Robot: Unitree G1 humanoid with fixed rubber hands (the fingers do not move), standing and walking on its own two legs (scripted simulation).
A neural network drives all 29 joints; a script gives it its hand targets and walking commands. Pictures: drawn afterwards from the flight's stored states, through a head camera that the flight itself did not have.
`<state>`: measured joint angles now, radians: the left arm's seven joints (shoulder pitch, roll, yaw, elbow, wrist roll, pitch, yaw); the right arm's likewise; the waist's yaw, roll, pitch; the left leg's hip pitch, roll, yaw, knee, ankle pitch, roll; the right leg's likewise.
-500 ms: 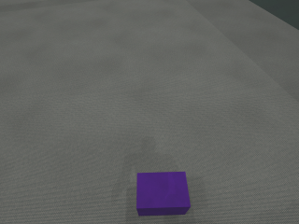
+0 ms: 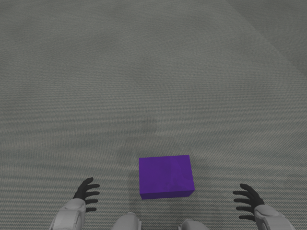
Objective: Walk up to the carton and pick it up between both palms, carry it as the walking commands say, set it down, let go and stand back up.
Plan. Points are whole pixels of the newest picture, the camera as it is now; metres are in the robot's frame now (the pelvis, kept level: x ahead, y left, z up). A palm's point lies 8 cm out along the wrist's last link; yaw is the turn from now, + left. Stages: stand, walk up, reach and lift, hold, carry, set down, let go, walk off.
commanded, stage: reach and lift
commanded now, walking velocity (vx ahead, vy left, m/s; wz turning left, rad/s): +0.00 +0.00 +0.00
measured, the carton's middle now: (164, 178) +0.38 -0.03 -0.64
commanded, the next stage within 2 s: none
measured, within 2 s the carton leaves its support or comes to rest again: neither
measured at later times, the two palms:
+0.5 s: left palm (93, 192) +0.22 +0.21 -0.15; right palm (243, 185) +0.25 -0.25 -0.14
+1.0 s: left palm (108, 154) +0.36 +0.20 -0.20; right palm (233, 148) +0.38 -0.25 -0.18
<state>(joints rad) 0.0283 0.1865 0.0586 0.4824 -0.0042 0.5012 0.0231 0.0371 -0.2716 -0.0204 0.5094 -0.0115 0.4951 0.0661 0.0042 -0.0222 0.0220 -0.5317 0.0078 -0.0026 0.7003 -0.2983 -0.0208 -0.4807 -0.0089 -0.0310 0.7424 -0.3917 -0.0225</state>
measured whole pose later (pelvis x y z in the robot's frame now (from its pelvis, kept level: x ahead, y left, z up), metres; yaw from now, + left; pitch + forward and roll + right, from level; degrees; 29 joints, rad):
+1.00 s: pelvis -0.07 +0.01 -0.10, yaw -2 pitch +37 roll +1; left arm -0.76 0.14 0.26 0.70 -0.06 0.20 0.13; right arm -0.93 -0.43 -0.21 0.97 0.06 0.13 0.17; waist 0.02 0.00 -0.06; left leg -1.46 -0.01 0.00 1.11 -0.29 -0.01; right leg -1.44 0.02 0.04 1.18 -0.38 0.00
